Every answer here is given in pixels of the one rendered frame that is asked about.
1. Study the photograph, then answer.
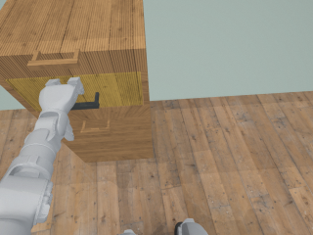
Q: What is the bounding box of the cabinet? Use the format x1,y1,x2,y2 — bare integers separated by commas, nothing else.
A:
0,0,154,164

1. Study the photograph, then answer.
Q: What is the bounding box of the right robot thigh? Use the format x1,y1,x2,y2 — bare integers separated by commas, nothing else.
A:
177,222,208,235

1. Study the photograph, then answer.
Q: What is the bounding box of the robot right shin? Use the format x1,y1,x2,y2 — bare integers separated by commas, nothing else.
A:
181,218,195,225

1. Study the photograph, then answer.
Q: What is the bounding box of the handle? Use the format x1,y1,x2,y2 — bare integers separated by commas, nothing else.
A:
80,127,112,135
27,58,80,71
71,92,100,111

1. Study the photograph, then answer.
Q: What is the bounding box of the robot left hand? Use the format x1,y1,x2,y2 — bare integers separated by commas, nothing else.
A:
38,76,85,141

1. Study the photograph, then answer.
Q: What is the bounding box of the drawer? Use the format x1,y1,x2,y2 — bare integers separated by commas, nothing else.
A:
5,71,143,112

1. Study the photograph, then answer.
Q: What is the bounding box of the robot left forearm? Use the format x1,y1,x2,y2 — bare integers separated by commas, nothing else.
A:
0,108,68,188

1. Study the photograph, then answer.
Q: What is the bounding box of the left robot upper arm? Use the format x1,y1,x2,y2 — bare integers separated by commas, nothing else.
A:
0,175,54,235

